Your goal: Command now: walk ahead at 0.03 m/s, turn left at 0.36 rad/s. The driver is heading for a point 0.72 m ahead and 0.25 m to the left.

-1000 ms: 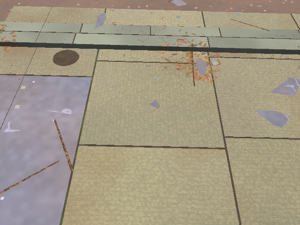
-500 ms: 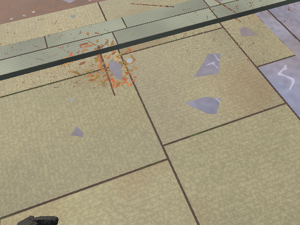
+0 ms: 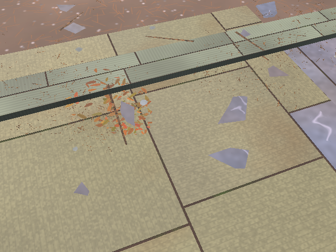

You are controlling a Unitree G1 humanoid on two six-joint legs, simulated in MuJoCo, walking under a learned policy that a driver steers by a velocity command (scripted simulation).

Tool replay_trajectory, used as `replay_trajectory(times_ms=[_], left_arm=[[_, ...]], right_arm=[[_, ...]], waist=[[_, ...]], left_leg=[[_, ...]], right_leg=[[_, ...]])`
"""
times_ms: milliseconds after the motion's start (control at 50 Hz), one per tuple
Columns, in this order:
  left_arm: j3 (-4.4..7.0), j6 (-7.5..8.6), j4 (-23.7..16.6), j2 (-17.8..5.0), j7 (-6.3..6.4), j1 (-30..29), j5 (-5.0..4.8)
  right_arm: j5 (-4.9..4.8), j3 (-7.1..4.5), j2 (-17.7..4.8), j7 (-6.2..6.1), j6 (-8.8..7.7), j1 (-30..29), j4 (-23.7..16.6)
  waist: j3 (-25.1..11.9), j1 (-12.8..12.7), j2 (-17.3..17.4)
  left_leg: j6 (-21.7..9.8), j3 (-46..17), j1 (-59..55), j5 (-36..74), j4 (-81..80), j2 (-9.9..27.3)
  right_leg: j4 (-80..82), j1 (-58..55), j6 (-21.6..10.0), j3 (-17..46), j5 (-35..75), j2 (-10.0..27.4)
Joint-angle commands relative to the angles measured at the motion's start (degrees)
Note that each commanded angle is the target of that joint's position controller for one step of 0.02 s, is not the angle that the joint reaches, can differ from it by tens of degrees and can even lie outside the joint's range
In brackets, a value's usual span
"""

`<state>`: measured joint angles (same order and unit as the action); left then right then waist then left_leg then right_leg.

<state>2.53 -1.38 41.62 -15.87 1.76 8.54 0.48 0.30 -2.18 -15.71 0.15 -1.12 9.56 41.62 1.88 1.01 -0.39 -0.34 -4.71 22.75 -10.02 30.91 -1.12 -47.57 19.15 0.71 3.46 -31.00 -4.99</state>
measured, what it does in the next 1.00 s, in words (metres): walks ahead, turning left: right foot, then left foot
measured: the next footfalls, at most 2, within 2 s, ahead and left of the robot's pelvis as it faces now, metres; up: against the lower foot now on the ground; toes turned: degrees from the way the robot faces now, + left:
right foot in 0.18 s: +0.05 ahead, -0.13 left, +0.00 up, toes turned +11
left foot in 0.66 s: -0.02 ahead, +0.11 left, +0.00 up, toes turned +27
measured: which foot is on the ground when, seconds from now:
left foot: down 0.00-0.18, up 0.20-0.64, down 0.66-1.00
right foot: up 0.00-0.16, down 0.18-0.66, up 0.68-1.00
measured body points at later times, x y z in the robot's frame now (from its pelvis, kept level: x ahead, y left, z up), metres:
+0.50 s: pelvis +0.00 -0.04 +0.01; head +0.04 -0.04 +0.46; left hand +0.04 +0.26 -0.09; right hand +0.23 -0.26 -0.10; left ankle -0.04 +0.11 -0.67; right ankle +0.01 -0.14 -0.73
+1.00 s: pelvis +0.10 +0.07 +0.01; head +0.11 +0.11 +0.46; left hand +0.13 +0.40 -0.08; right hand +0.28 -0.16 -0.09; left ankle -0.05 +0.09 -0.73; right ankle +0.33 +0.03 -0.69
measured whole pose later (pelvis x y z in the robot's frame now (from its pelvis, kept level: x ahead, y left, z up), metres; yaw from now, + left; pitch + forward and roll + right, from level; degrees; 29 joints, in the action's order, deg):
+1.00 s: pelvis +0.10 +0.07 +0.01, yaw +35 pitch +2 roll -1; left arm 3.8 5.1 40.9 -17.6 -2.3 2.7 -0.3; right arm -1.3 -3.2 -16.3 -1.2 -2.2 23.7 41.4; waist 1.9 3.7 -2.3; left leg -3.4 -7.6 0.1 -18.4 16.9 -2.8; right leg -34.1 35.3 3.1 3.3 0.7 1.7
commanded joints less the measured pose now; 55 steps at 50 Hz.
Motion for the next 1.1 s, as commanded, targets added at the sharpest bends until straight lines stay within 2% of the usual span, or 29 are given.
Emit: replay_trajectory(times_ms=[20,80,160,180,200,220,240,260,280,320,360,400,500,560,600,640,660,680,700,720,740,760,780,800,860,940,1040,1080,1100], left_arm=[[2.25,-0.12,-3.72,-5.78,0.5,1.35,-0.62],[1.86,0.61,-2.59,-3.69,0.14,2.31,-1.24],[2.69,1.36,-0.69,-4.68,-1.1,7.38,-1.09],[3.64,1.23,-0.67,-7.96,-0.8,8.67,-0.37],[5.08,0.69,-1.48,-14.35,-0.43,7.37,1.33],[4.64,1.24,-2.99,-13.28,-0.55,4.58,3.55],[3.51,1.88,-4.42,-9.85,-0.17,0.25,3.21],[2.96,2.29,-4.82,-7.87,0.08,-2.92,1.88],[2.65,2.57,-5.03,-6.96,0.33,-3.93,0.73],[2.2,2.47,-4.42,-6.45,0.85,-2.18,0.28],[2.36,1.87,-3.57,-6.83,1.35,1.06,0.46],[2.85,1.31,-2.8,-8.03,1.61,3.66,0.45],[4.18,0.7,-2.87,-11.14,0.64,2.27,-0.01],[4.84,1.05,-2.34,-12.33,-0.45,3.14,-1.02],[5.06,1.7,-1.8,-12.89,-1.06,2.7,-1.94],[4.67,2.13,-1.18,-11.35,-1.38,1.33,-2.77],[3.68,2.42,-0.81,-8.15,-1.57,1.89,-2.06],[1.95,2.93,-3.13,-3.27,-2.02,-0.84,0.55],[2.37,4.37,-6.96,-4.79,-1.96,-4.7,0.21],[3.34,5.46,-7.3,-8.9,-2.46,-7.21,-1.71],[3.83,6.22,-6.95,-10.49,-3.02,-6.5,-2.27],[3.99,6.69,-5.31,-10.53,-3.02,-5.15,-1.31],[4.08,7.09,-4.95,-10.57,-2.96,-4.72,-0.23],[4.05,7.29,-4.48,-9.98,-3.11,-4.48,0.13],[3.06,7.25,-4.34,-6.97,-3.13,-6.16,0.03],[1.82,7.42,-5.99,-4.81,-3.73,-12.74,-0.77],[1.82,8.39,-6.44,-6.19,-4.88,-13.74,-1.19],[2.45,8.6,-5.91,-7.72,-4.75,-11.02,-1.16],[3.19,8.61,-4.91,-8.97,-4.35,-6.91,-1.04]], right_arm=[[-0.99,-3.96,-11.99,-1.25,-0.01,0.03,-3.69],[-1.34,-4.37,-10.88,-2.2,2.5,-1.99,-4.48],[-2.17,-4.79,-10.71,-2.62,4.12,-3.59,-5.59],[-1.97,-4.28,-8.93,-2.63,4.07,-2.18,-5.55],[-1.4,-3.42,-5.51,-2.29,3.54,-1.56,-7.04],[-0.69,-4.65,-9.43,-2.25,2.55,-1.74,-7.05],[-0.99,-5.77,-12.06,-2.14,2.48,0.08,-5.44],[-1.11,-6.0,-11.72,-2.31,3.03,2.63,-3.51],[-0.91,-5.91,-10.77,-2.68,3.63,4.11,-2.32],[-1.12,-5.39,-9.11,-2.59,4.01,3.33,-2.89],[-1.86,-4.69,-7.79,-2.21,3.84,-0.1,-5.05],[-1.84,-4.1,-6.95,-1.76,3.81,-2.46,-6.77],[-1.49,-3.2,-6.08,-0.3,4.13,-3.54,-9.17],[-1.7,-3.19,-6.36,0.39,4.68,-4.41,-10.21],[-1.87,-3.26,-6.42,1.03,4.56,-3.83,-10.43],[-1.87,-3.94,-6.95,1.31,4.0,2.95,-7.39],[-2.3,-5.28,-9.41,0.89,3.69,10.13,-4.71],[-2.49,-6.78,-15.26,0.02,3.1,16.91,-3.83],[-1.35,-6.58,-17.9,0.78,0.83,15.37,-6.13],[-1.22,-5.35,-13.29,1.24,-0.74,13.62,-6.12],[-1.32,-4.31,-10.56,1.13,-1.58,11.15,-5.97],[-1.48,-3.79,-9.34,0.87,-1.87,9.16,-6.41],[-1.41,-3.55,-9.2,0.48,-1.81,7.61,-6.64],[-1.0,-3.34,-9.07,0.04,-1.84,7.53,-7.0],[-0.97,-3.75,-10.43,-1.04,-2.01,9.46,-6.23],[-1.49,-4.17,-11.6,-1.77,-1.8,12.85,-4.29],[-1.79,-4.03,-10.98,-1.89,-1.79,15.22,-1.52],[-1.54,-4.19,-11.17,-1.84,-1.41,14.97,-1.08],[-1.34,-4.06,-10.92,-1.8,-1.17,14.48,-1.12]], waist=[[-8.87,-0.59,8.45],[-9.48,-0.8,10.11],[-9.12,-3.09,10.44],[-8.38,-2.73,5.8],[-5.74,-0.9,-11.29],[-4.42,-1.64,-12.82],[-3.07,0.36,-7.66],[-1.96,1.88,-5.52],[-1.76,1.77,-5.2],[-1.51,0.39,-5.64],[-1.83,-1.83,-6.84],[-2.77,-3.65,-7.47],[-3.65,-4.03,-8.62],[-3.59,-4.77,-8.54],[-2.31,-3.7,-8.56],[-3.12,0.13,-6.43],[-6.02,2.57,-1.3],[-7.25,4.41,14.75],[-6.35,4.75,15.97],[-2.7,4.95,10.45],[0.63,2.93,10.0],[1.65,1.66,7.09],[2.01,0.6,7.0],[1.3,0.09,7.07],[0.31,0.42,5.24],[1.93,2.86,6.93],[2.84,2.83,7.81],[1.76,1.37,9.48],[-1.12,-0.94,9.74]], left_leg=[[-12.19,-21.59,-15.87,17.82,-10.22,14.84],[-9.74,-18.26,-12.1,13.61,-10.63,10.45],[-6.91,-18.32,-5.2,1.55,-9.44,7.25],[-3.84,-15.62,1.29,-7.55,-4.6,4.23],[-0.14,-5.09,12.16,-19.05,9.02,-5.06],[1.84,-4.67,12.97,-24.32,22.61,-2.87],[2.09,-5.93,11.99,-21.25,29.89,-1.7],[2.72,-5.29,12.45,-17.74,32.77,-1.59],[3.59,-4.91,13.7,-14.55,35.42,-1.26],[5.35,-2.89,14.35,-11.93,39.08,-1.0],[6.77,-0.95,16.52,-10.26,34.63,0.1],[7.79,0.03,16.76,-10.56,29.44,1.43],[6.72,4.78,7.36,-12.3,17.83,3.75],[4.06,7.83,2.59,-12.52,11.48,3.33],[1.19,8.76,-1.07,-11.7,5.22,3.07],[-1.99,11.2,-12.72,-7.19,-4.25,0.45],[-4.3,7.68,-24.12,-7.52,-6.26,0.87],[-9.83,-13.24,-34.53,-2.68,-9.38,14.72],[-20.97,-37.18,-33.32,-17.38,-17.03,23.17],[-20.7,-34.04,-31.18,-20.74,-19.74,22.76],[-18.22,-28.24,-28.71,-18.89,-20.01,20.22],[-16.02,-23.12,-26.79,-13.69,-19.76,17.32],[-14.77,-19.58,-25.18,-6.7,-19.9,15.34],[-13.93,-16.9,-24.0,-0.66,-20.15,13.67],[-12.99,-11.68,-21.88,9.17,-19.9,11.22],[-11.28,-10.01,-16.52,7.06,-19.47,9.45],[-10.02,-12.28,-19.73,8.87,-17.49,13.04],[-9.12,-12.37,-22.53,18.38,-13.95,13.61],[-8.22,-10.97,-23.08,28.76,-8.48,12.1]], right_leg=[[-5.17,9.28,1.74,2.82,-1.57,2.3],[5.57,2.39,2.98,0.41,5.61,0.88],[24.07,-9.62,0.59,-1.76,18.58,0.71],[27.96,-14.68,-2.06,3.62,17.89,7.44],[33.21,-14.55,-9.74,20.21,17.75,21.42],[34.72,-8.0,-15.98,27.19,20.97,28.66],[33.94,-6.57,-15.51,22.45,23.24,26.18],[32.7,-7.01,-12.61,16.2,24.44,22.2],[31.67,-9.11,-10.96,12.34,25.92,20.04],[30.46,-10.64,-11.43,6.83,35.39,18.56],[30.0,-15.62,-12.49,4.33,38.69,18.62],[29.6,-20.17,-13.47,4.01,40.82,20.24],[29.32,-17.96,-14.02,-0.46,43.84,22.18],[31.76,-15.36,-13.4,-1.1,26.2,23.11],[32.04,-13.35,-12.15,-1.1,16.5,23.65],[26.18,-7.42,-9.2,-5.07,12.81,21.51],[15.79,-0.43,-6.29,-9.49,11.17,18.45],[-7.94,16.0,-1.01,-14.64,-2.92,11.8],[-18.13,31.79,0.79,-4.9,-7.1,4.15],[-20.83,34.11,-0.09,-0.21,-2.95,7.7],[-18.67,33.96,-1.13,0.04,3.85,9.28],[-16.08,31.88,-1.1,-0.06,9.08,10.47],[-12.37,29.63,-0.48,-0.21,13.15,10.56],[-10.46,26.89,0.15,-0.63,16.69,10.05],[-1.39,23.41,2.24,-1.9,24.46,7.77],[12.16,16.83,3.15,-2.04,32.24,5.24],[18.4,12.19,0.37,-0.97,33.64,5.68],[19.02,8.48,-1.6,-2.53,28.77,4.78],[20.26,2.38,-3.13,-4.44,27.57,3.21]])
